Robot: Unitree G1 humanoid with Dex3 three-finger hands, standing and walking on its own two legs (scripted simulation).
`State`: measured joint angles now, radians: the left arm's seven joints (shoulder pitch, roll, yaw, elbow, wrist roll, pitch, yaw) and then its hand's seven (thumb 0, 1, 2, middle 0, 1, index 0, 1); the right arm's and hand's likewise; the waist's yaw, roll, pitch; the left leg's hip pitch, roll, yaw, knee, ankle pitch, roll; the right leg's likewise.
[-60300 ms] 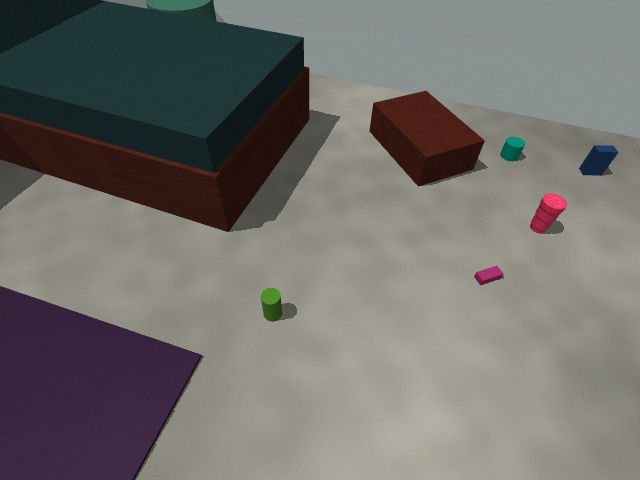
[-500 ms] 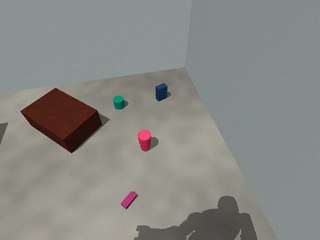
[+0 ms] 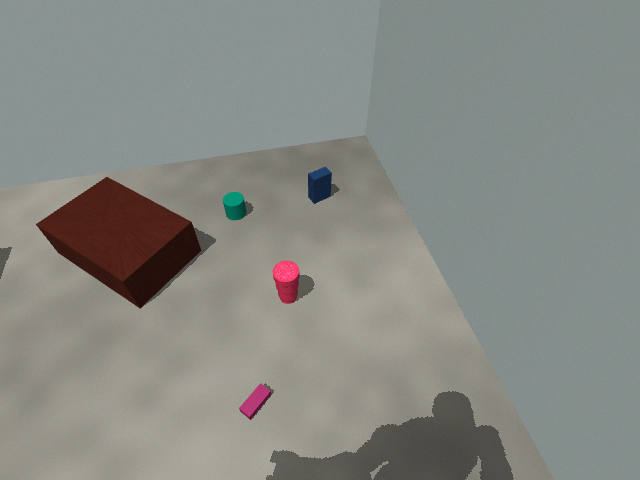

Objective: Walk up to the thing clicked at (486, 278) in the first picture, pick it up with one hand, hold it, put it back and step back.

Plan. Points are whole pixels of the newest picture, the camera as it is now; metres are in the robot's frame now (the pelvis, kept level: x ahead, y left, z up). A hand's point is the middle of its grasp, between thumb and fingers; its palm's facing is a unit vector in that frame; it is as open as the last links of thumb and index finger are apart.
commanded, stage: stand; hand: left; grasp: from above
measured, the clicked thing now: (255, 401) +0.47 +0.20 -0.77
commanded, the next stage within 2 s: step back in 0.06 s
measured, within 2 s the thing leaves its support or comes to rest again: neither
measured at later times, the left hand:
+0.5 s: hand out of the picture +0.08 +0.32 -0.18, palm faces -0.03 -0.93 -0.36, open 7.3 cm
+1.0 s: hand out of the picture -0.08 +0.30 -0.15, palm faces -0.08 -0.91 -0.41, open 7.3 cm
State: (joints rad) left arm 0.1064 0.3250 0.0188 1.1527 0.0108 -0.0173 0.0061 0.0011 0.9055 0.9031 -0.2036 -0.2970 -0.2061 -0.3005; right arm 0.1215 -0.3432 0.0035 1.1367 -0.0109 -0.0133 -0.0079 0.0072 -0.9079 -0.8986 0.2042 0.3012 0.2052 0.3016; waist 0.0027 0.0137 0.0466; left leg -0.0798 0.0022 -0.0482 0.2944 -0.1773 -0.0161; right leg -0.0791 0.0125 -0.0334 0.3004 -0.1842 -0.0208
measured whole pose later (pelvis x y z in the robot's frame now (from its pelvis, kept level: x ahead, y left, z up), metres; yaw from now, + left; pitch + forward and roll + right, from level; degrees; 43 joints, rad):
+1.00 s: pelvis -0.19 +0.04 -0.02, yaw -5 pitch -2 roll +1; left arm 0.19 0.34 0.07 0.84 0.03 0.04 0.00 0.00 0.90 0.90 -0.21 -0.30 -0.21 -0.30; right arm 0.14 -0.41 -0.05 0.87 0.01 0.04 -0.02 0.01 -0.91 -0.90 0.21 0.30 0.21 0.30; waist 0.01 0.02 0.15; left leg -0.47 -0.13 -0.13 1.13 -0.48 -0.01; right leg -0.27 0.01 0.05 0.60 -0.30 -0.03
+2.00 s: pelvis -0.51 +0.02 -0.03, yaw +0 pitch -3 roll +1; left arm 0.11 0.40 0.07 0.81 0.01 0.07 0.03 0.00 0.90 0.90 -0.20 -0.30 -0.21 -0.30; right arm 0.17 -0.37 -0.04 0.87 -0.03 0.04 0.00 0.01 -0.91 -0.90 0.21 0.30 0.21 0.30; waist -0.01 -0.03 0.18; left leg -0.28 -0.03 -0.03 0.64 -0.30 0.01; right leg -0.49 0.07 0.11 1.06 -0.53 -0.02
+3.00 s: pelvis -0.64 +0.02 -0.02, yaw +1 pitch -2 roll +0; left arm 0.24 0.35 0.05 0.98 0.03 -0.05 -0.01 0.00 0.90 0.90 -0.21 -0.30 -0.21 -0.30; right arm 0.19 -0.40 -0.07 0.98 -0.03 0.00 0.02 0.01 -0.91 -0.90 0.20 0.30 0.21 0.30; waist 0.03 0.03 0.08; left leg -0.36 0.03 -0.02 0.75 -0.43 0.01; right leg -0.23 -0.01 -0.02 0.59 -0.31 -0.01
